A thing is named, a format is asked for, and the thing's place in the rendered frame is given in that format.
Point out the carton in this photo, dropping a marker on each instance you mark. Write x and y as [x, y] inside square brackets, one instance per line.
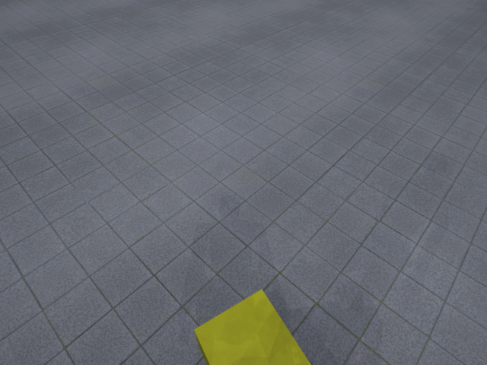
[249, 333]

